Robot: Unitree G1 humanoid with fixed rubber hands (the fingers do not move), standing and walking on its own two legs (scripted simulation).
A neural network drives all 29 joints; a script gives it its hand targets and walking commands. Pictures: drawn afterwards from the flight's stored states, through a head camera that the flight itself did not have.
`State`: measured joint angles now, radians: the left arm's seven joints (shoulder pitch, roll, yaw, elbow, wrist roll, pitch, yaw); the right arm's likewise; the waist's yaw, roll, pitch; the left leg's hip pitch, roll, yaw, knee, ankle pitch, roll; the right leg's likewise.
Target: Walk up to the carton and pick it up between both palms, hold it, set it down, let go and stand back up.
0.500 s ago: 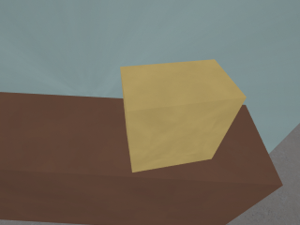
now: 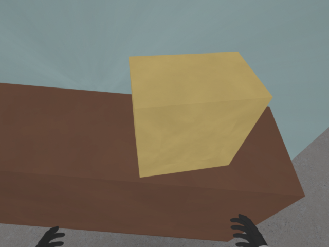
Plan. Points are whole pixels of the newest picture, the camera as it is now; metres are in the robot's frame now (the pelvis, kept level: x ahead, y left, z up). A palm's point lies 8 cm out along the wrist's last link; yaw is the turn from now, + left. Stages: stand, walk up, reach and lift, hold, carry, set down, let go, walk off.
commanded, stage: reach and lift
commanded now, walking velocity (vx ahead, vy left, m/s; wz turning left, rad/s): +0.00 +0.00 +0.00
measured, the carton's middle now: (185, 118) +0.43 -0.05 +0.08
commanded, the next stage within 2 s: none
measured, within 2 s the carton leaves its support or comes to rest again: neither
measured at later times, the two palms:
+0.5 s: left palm (54, 233) +0.18 +0.25 -0.04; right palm (270, 227) +0.20 -0.26 -0.04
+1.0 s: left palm (56, 225) +0.19 +0.23 +0.00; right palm (282, 227) +0.19 -0.26 +0.00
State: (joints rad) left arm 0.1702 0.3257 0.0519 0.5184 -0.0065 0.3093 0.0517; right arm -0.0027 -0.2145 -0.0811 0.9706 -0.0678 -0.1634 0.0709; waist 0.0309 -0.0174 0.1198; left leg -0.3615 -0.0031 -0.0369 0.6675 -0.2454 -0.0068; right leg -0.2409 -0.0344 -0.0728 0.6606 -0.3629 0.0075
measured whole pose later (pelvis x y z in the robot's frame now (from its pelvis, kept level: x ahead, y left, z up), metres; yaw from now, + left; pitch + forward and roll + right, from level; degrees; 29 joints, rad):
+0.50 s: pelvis +0.03 -0.02 +0.03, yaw -3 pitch -2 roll +0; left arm 0.25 0.25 0.13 0.44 -0.05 0.09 0.03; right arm 0.14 -0.24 0.03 0.73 0.07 -0.23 0.07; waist 0.06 -0.03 0.06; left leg -0.15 0.04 0.01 0.34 -0.16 -0.04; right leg -0.06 0.01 -0.03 0.34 -0.25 -0.02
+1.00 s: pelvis +0.03 -0.02 +0.03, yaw -5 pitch -2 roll +0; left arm 0.37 0.23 0.08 0.25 -0.13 -0.07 0.07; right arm 0.27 -0.31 0.05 0.50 0.25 -0.28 0.13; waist 0.07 -0.03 0.00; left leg -0.13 0.04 0.04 0.29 -0.13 -0.03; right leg -0.06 0.01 0.00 0.30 -0.22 -0.02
